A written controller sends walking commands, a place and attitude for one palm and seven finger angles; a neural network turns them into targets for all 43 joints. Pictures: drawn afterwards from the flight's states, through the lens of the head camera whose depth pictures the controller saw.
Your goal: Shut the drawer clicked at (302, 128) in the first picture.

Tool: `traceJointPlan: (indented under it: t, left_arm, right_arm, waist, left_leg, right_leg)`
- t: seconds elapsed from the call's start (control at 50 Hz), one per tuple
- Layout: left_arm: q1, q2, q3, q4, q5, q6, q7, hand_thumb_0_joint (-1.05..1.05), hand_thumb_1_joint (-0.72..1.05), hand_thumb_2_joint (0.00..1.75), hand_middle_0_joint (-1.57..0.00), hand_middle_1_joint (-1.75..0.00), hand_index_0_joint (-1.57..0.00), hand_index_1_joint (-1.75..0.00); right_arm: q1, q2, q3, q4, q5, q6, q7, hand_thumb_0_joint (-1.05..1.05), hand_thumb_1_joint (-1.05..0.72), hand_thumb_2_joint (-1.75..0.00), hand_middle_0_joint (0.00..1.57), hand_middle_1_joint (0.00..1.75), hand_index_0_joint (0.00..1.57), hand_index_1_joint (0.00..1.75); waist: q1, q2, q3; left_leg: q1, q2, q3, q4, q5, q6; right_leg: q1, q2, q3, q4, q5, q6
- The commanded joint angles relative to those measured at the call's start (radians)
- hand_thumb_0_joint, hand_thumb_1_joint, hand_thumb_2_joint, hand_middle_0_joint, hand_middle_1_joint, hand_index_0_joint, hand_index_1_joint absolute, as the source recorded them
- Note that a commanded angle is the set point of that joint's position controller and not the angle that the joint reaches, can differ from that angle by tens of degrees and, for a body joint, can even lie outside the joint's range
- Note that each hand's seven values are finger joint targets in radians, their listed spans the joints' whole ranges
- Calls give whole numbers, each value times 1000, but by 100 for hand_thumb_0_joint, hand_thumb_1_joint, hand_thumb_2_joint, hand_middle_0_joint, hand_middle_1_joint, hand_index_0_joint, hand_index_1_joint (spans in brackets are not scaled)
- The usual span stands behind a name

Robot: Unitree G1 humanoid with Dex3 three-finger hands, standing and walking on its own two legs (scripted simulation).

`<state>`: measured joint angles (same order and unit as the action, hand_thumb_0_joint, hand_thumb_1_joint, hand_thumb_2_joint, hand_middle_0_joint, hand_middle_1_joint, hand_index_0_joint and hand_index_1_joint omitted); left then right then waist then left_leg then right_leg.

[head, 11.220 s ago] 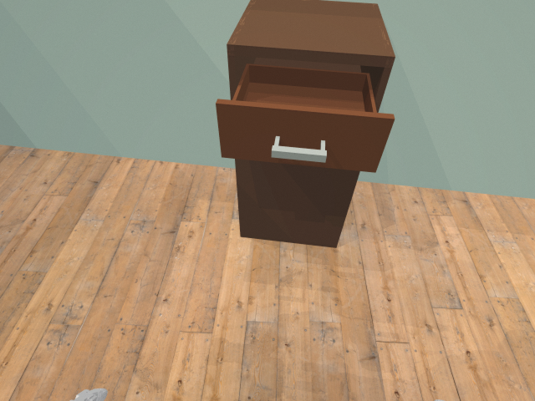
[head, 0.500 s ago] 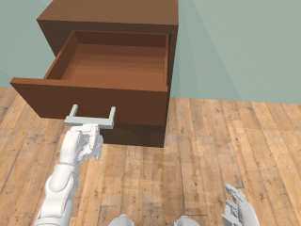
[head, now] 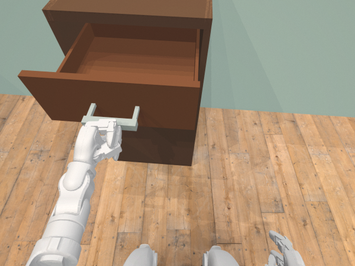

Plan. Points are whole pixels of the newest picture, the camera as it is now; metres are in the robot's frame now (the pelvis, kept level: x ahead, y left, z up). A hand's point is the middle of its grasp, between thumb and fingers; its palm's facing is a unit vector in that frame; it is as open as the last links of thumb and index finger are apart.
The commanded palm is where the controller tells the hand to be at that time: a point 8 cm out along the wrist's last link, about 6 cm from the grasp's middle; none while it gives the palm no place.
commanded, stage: push the drawer shut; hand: left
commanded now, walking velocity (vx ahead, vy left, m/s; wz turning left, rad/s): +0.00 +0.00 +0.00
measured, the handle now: (112, 116) +0.44 +0.17 +0.06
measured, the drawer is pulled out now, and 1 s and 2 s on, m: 0.22 0.08 0.00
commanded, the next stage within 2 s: none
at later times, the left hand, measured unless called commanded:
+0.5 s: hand (126, 116) +0.44 +0.14 +0.06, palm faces -0.08 -1.00 -0.05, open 2.9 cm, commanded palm +0.43 +0.19 +0.06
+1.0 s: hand (131, 99) +0.50 +0.13 +0.06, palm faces -0.08 -1.00 -0.05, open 2.9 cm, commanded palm +0.50 +0.18 +0.06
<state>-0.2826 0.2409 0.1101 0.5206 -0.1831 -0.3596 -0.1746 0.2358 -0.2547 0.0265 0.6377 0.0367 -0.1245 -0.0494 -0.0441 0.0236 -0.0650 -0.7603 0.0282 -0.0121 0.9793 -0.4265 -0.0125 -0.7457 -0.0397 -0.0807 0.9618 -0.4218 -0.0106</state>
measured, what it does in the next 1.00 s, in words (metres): stands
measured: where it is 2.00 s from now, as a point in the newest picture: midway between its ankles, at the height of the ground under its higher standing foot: outside the picture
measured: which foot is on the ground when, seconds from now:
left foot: down 0.00-1.00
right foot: down 0.00-1.00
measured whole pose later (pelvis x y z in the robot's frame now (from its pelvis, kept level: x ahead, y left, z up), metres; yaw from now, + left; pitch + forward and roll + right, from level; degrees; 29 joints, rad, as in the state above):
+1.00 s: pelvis +0.00 +0.01 -0.02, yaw -2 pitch +20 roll -1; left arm -0.88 0.38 0.29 1.14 -0.08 -0.43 -0.16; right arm 0.34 -0.26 0.03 0.65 -0.01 -0.03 -0.01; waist -0.15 0.02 -0.09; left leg -0.96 0.05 0.00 1.06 -0.44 0.00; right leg -0.95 -0.02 -0.06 1.02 -0.42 -0.01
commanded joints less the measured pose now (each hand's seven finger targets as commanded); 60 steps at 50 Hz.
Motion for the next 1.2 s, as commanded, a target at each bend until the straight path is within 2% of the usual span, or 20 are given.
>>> traceJointPlan:
  t: [0.0, 0.06, 0.12, 0.2, 0.24, 0.28, 0.36, 0.48, 0.5, 0.58, 0.72, 0.78, 0.82, 0.88, 0.92, 1.02, 1.08, 1.14, 1.16, 1.18]
  left_arm:
    - [-548, 149, 65, -138, -8, -61, 31, 0, 90, 90, -140, -160, -140, -160]
    - [-606, 170, 80, -91, 4, -69, 35, 0, 90, 90, -140, -160, -140, -160]
    - [-635, 132, 63, -39, 7, -74, 38, 0, 90, 90, -140, -160, -140, -160]
    - [-706, 198, 116, 58, 18, -84, 45, 0, 90, 90, -140, -160, -140, -160]
    - [-764, 172, 94, 93, 25, -92, 42, 0, 90, 90, -140, -160, -140, -160]
    - [-792, 223, 139, 117, 32, -100, 45, 0, 90, 90, -140, -160, -140, -160]
    - [-833, 214, 133, 155, 41, -111, 40, 0, 90, 90, -140, -160, -140, -160]
    - [-880, 211, 144, 197, 47, -122, 42, 0, 90, 90, -140, -160, -140, -160]
    - [-886, 249, 176, 207, 49, -124, 45, 0, 90, 90, -140, -160, -140, -160]
    - [-966, 230, 148, 255, 65, -133, 43, 0, 90, 90, -140, -160, -140, -160]
    - [-1039, 302, 199, 325, 78, -138, 43, 0, 90, 90, -140, -160, -140, -160]
    - [-1068, 282, 180, 340, 83, -137, 35, 0, 90, 90, -140, -160, -140, -160]
    - [-1109, 302, 186, 361, 86, -131, 35, 0, 90, 90, -140, -160, -140, -160]
    - [-1123, 341, 216, 369, 94, -132, 37, 0, 90, 90, -140, -160, -140, -160]
    - [-1162, 319, 195, 392, 95, -124, 36, 0, 90, 90, -140, -160, -140, -160]
    - [-1227, 359, 205, 429, 114, -111, 40, 0, 90, 90, -140, -160, -140, -160]
    - [-1283, 375, 208, 429, 125, -107, 45, 0, 90, 90, -140, -160, -140, -160]
    - [-1286, 365, 203, 472, 134, -96, 52, 0, 90, 90, -140, -160, -140, -160]
    - [-1297, 392, 221, 478, 136, -95, 56, 0, 90, 90, -140, -160, -140, -160]
    - [-1319, 399, 219, 471, 142, -94, 58, 0, 90, 90, -140, -160, -140, -160]
  right_arm:
    - [14, -136, -41, -105, 1, -37, -10, 0, -90, -90, 20, 30, 20, 30]
    - [29, -139, -41, -98, -3, -31, -8, 0, -90, -90, 20, 30, 20, 30]
    - [45, -136, -44, -96, -6, -26, 1, 0, -90, -90, 20, 30, 20, 30]
    - [67, -145, -45, -85, -9, -8, 4, 0, -90, -90, 20, 30, 20, 30]
    - [74, -144, -44, -82, -10, -4, 7, 0, -90, -90, 20, 30, 20, 30]
    - [91, -150, -46, -76, -16, 3, 9, 0, -90, -90, 20, 30, 20, 30]
    - [116, -151, -49, -77, -21, 13, 16, 0, -90, -90, 20, 30, 20, 30]
    - [151, -151, -55, -70, -28, 32, 28, 0, -90, -90, 20, 30, 20, 30]
    - [156, -155, -57, -67, -29, 36, 28, 0, -90, -90, 20, 30, 20, 30]
    - [165, -154, -53, -59, -30, 45, 31, 0, -90, -90, 20, 30, 20, 30]
    - [195, -162, -53, -49, -40, 60, 31, 0, -90, -90, 20, 30, 20, 30]
    - [203, -157, -50, -52, -41, 65, 35, 0, -90, -90, 20, 30, 20, 30]
    - [211, -162, -48, -46, -44, 69, 35, 0, -90, -90, 20, 30, 20, 30]
    - [225, -167, -49, -50, -48, 75, 35, 0, -90, -90, 20, 30, 20, 30]
    - [231, -165, -47, -41, -50, 76, 36, 0, -90, -90, 20, 30, 20, 30]
    - [251, -172, -45, -36, -55, 82, 36, 0, -90, -90, 20, 30, 20, 30]
    - [275, -179, -44, -33, -62, 87, 36, 0, -90, -90, 20, 30, 20, 30]
    - [287, -179, -45, -27, -68, 91, 42, 0, -90, -90, 20, 30, 20, 30]
    - [296, -183, -44, -26, -69, 94, 40, 0, -90, -90, 20, 30, 20, 30]
    - [301, -184, -41, -25, -71, 96, 41, 0, -90, -90, 20, 30, 20, 30]
  waist:
    - [-70, -20, -303]
    - [-68, 25, -334]
    - [-72, 12, -352]
    - [-80, -23, -340]
    - [-88, 2, -328]
    - [-83, 7, -370]
    - [-87, 40, -405]
    - [-96, 19, -437]
    - [-91, 6, -438]
    - [-116, 40, -394]
    - [-127, 18, -442]
    - [-134, 63, -459]
    - [-151, 41, -440]
    - [-145, 69, -484]
    - [-167, 62, -459]
    - [-186, 78, -458]
    - [-201, 92, -507]
    - [-208, 102, -500]
    - [-214, 77, -495]
    - [-216, 99, -514]
  left_leg:
    - [127, -31, -6, -154, -6, 31]
    - [144, -31, -11, -152, 13, 29]
    - [156, -30, -13, -148, 44, 27]
    - [106, -30, -5, -140, 14, 31]
    - [106, -31, -8, -140, 9, 30]
    - [112, -30, -10, -132, 28, 32]
    - [136, -28, -12, -123, 77, 31]
    - [149, -24, -10, -110, 140, 31]
    - [129, -23, -7, -106, 134, 31]
    - [127, -21, -13, -104, 95, 32]
    - [93, -24, -10, -78, 103, 38]
    - [109, -24, -11, -69, 125, 37]
    - [83, -21, -17, -65, 102, 39]
    - [95, -23, -17, -56, 131, 39]
    - [81, -20, -18, -49, 120, 41]
    - [46, -20, -18, -33, 102, 45]
    - [73, -16, -32, -22, 133, 45]
    - [69, -16, -30, -13, 134, 45]
    - [57, -13, -35, -10, 132, 48]
    - [63, -12, -37, -8, 148, 47]
  right_leg:
    - [113, 34, 73, -184, 4, 1]
    - [99, 38, 63, -164, 28, -4]
    - [92, 41, 56, -159, 61, -4]
    - [92, 43, 69, -165, 31, 0]
    - [65, 44, 63, -156, 30, -4]
    - [71, 46, 62, -144, 46, -5]
    - [57, 51, 56, -126, 91, -9]
    - [60, 58, 52, -115, 153, -7]
    - [71, 57, 56, -115, 153, -6]
    - [3, 60, 51, -114, 107, -7]
    - [16, 61, 62, -105, 120, -3]
    - [-3, 64, 61, -96, 139, -4]
    - [-18, 64, 62, -98, 116, -2]
    - [-14, 66, 62, -88, 138, -5]
    - [-38, 66, 62, -93, 128, -1]
    - [-59, 68, 67, -89, 108, -1]
    - [-85, 69, 59, -72, 121, -2]
    - [-104, 70, 58, -78, 116, -2]
    - [-102, 71, 57, -74, 116, -1]
    - [-106, 70, 55, -68, 126, -1]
